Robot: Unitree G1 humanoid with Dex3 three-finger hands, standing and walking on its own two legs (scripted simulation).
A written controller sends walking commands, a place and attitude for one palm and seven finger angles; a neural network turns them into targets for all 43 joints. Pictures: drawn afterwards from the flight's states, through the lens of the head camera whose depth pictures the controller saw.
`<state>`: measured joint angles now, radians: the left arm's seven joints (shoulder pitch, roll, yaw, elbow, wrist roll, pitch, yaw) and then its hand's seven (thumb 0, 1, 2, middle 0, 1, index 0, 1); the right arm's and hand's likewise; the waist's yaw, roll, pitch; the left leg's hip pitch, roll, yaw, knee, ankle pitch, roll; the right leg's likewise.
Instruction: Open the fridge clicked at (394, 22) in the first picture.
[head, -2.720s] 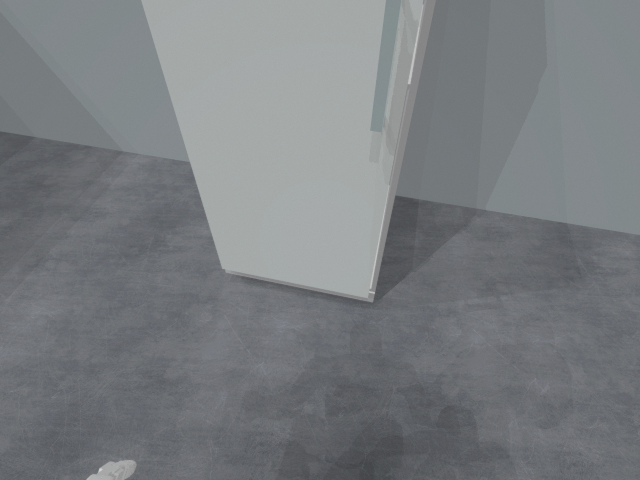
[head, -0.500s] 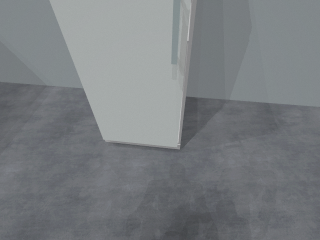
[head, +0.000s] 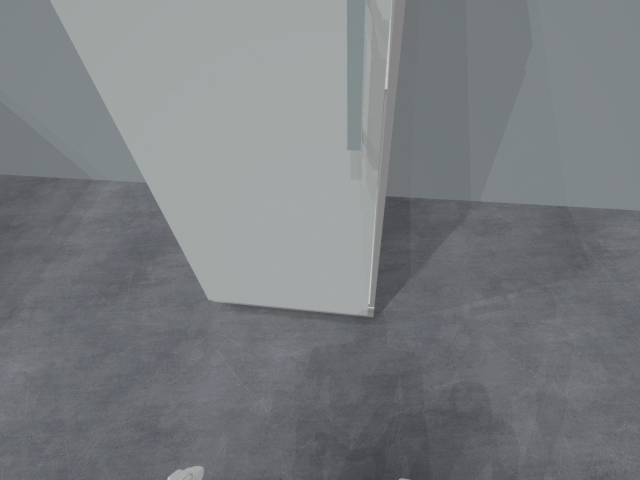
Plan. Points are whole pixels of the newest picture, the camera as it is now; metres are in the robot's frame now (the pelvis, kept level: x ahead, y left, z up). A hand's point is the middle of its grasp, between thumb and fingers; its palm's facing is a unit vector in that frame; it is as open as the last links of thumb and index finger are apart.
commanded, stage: take the last steps up to it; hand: right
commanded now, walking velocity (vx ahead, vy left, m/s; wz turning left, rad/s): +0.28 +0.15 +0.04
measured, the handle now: (356, 69) +0.66 -0.04 +0.18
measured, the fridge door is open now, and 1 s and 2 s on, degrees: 0 0 0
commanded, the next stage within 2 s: come to a stop and stand still in 0.32 s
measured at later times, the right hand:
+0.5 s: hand (397, 390) +0.28 -0.10 -0.15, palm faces -0.05 +0.97 -0.22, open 7.4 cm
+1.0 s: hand (438, 425) +0.23 -0.16 -0.17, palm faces +0.06 +0.98 -0.20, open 7.4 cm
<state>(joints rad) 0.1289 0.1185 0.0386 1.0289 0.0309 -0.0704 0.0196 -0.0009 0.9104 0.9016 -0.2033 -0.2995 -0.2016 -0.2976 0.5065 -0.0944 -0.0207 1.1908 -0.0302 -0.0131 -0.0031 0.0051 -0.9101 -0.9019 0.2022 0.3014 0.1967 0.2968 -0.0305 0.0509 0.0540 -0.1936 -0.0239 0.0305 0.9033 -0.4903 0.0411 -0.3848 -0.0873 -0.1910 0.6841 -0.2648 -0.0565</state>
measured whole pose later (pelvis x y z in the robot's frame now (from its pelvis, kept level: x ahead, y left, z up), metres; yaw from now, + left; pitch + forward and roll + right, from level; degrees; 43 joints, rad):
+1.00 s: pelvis +0.19 +0.04 +0.02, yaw +0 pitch +0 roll +3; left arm 0.10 0.14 0.02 0.94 0.02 0.00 0.04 0.00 0.91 0.90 -0.20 -0.30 -0.20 -0.30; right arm 0.21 -0.24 -0.07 1.00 -0.02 0.05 -0.04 0.00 -0.91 -0.90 0.20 0.30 0.19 0.30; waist -0.02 0.06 0.07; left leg -0.43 0.00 -0.05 1.13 -0.41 -0.06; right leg -0.30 0.00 -0.10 0.49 -0.19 -0.10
